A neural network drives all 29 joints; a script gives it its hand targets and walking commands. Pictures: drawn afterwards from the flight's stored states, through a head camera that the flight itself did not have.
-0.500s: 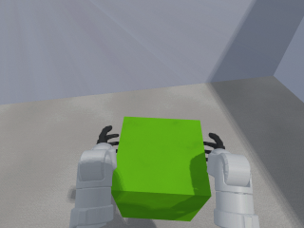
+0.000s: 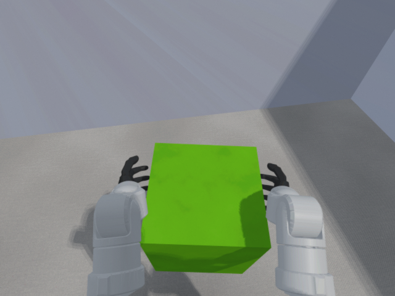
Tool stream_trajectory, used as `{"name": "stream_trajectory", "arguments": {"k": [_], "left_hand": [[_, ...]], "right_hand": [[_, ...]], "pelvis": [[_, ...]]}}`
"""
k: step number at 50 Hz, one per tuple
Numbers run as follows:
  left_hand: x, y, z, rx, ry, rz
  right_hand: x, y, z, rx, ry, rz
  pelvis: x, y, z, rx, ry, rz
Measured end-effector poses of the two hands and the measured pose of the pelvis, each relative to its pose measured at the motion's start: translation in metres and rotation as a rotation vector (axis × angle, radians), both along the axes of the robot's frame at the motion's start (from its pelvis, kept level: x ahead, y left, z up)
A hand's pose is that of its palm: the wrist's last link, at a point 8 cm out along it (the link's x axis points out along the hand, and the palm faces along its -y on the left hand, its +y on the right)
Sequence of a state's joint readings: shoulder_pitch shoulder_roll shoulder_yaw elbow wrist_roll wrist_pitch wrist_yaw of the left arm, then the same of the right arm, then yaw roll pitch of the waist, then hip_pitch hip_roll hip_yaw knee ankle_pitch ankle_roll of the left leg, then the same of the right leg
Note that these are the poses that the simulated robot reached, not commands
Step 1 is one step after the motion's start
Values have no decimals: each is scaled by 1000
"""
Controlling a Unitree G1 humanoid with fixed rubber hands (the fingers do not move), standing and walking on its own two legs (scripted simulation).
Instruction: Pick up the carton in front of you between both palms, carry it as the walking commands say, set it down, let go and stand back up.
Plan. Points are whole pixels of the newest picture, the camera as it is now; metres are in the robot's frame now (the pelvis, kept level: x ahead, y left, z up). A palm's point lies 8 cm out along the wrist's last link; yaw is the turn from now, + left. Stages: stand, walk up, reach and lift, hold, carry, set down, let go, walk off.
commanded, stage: carry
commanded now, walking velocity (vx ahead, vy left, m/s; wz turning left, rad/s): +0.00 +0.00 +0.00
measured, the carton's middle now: (202, 213) +0.31 +0.00 -0.03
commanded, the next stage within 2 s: hold in 1.80 s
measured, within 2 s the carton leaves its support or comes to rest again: neither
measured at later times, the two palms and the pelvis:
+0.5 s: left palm (144, 161) +0.38 +0.13 +0.07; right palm (277, 170) +0.37 -0.16 +0.06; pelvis +0.08 -0.01 +0.00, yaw +0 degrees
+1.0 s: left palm (140, 184) +0.34 +0.13 +0.04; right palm (279, 192) +0.33 -0.16 +0.03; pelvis +0.03 -0.01 -0.01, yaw +0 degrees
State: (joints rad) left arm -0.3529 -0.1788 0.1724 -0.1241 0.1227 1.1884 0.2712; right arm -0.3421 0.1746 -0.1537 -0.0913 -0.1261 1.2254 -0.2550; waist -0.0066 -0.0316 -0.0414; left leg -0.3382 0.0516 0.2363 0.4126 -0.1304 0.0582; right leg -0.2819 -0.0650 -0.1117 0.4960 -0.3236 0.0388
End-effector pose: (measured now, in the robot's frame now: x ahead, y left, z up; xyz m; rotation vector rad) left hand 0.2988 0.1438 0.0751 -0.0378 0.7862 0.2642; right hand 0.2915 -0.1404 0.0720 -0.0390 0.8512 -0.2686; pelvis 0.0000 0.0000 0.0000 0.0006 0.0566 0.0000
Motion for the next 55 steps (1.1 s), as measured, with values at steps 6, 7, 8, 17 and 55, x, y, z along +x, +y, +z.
{"name": "stream_trajectory", "arguments": {"k": [6,7,8,17,55], "left_hand": [[42,-8,24,29,-80,-14],[48,-9,26,31,-87,-16],[53,-10,28,33,-89,-18],[76,-16,13,46,-33,-35],[31,-9,-26,53,-179,-140]], "right_hand": [[39,-7,16,24,-81,-8],[45,-8,18,25,-87,-9],[50,-10,18,26,-90,-9],[73,-15,5,8,-33,4],[30,-20,-31,8,-193,125]], "pelvis": [[40,-5,-1,5,5,4],[46,-5,-2,5,9,4],[51,-6,-2,6,12,3],[80,-12,-1,7,14,-4],[26,-13,-5,-1,-30,-7]]}}
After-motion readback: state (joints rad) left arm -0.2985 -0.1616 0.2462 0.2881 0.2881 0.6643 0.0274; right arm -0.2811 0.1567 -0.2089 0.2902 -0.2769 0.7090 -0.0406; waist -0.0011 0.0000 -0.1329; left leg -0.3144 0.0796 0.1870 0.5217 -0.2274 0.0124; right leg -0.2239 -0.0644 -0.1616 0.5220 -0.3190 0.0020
